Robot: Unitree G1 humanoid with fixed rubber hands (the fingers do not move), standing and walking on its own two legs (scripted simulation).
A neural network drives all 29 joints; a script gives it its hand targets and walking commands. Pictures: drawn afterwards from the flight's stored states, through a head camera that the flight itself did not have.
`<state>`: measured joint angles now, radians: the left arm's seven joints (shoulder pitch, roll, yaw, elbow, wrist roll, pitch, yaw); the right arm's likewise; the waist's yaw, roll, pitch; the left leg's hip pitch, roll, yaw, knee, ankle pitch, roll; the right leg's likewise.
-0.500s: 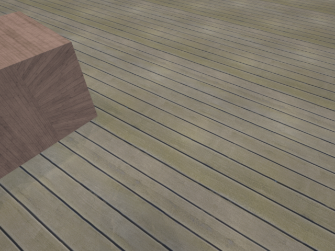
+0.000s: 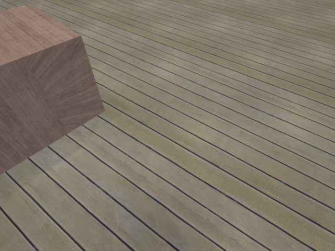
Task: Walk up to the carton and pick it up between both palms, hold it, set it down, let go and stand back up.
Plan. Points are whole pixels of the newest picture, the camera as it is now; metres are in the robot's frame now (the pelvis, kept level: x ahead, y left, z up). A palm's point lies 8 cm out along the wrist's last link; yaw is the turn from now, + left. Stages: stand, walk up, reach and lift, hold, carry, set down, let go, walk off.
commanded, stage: walk up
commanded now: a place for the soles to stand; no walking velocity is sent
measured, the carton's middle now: out of the picture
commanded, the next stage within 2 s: none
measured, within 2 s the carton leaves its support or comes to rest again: neither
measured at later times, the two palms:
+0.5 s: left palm (3, 246) +0.15 +0.43 -0.12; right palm (215, 243) +0.16 -0.12 -0.13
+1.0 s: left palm out of the picture +0.07 +0.51 -0.12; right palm (124, 136) +0.50 +0.17 -0.11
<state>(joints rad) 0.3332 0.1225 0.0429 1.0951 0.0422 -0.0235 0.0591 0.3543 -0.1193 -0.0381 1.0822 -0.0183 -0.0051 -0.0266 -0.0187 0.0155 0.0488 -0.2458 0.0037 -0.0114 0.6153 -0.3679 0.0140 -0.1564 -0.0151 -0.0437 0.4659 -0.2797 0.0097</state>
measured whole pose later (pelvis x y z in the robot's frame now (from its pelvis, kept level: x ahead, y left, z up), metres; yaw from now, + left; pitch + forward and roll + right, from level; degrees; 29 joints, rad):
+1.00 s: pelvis +0.24 +0.29 -0.02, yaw +38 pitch -2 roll -2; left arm 0.46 0.31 0.04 0.72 0.06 -0.07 0.01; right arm 0.24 -0.28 -0.05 0.67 -0.04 0.00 0.10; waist 0.05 0.02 0.09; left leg -0.50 0.11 0.02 0.70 -0.21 0.01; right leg -0.02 -0.18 -0.29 0.54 -0.43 0.07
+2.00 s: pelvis +0.43 +0.60 -0.02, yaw +57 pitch -3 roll -1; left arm 0.48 0.31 0.00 0.62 0.02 -0.02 0.01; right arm 0.21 -0.23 -0.02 0.66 -0.04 -0.02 0.04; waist 0.04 -0.02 0.11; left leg -0.43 0.01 0.04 0.69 -0.22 0.03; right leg -0.18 -0.17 -0.13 0.81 -0.50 0.02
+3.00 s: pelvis +0.44 +0.66 +0.00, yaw +45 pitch -1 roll +1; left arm 0.51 0.28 0.06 0.69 0.06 -0.04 0.03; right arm 0.29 -0.33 -0.05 0.62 -0.06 0.02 0.06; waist 0.05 0.03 -0.01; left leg -0.48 0.03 0.05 0.95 -0.38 -0.01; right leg -0.23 0.02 0.15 0.52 -0.29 -0.05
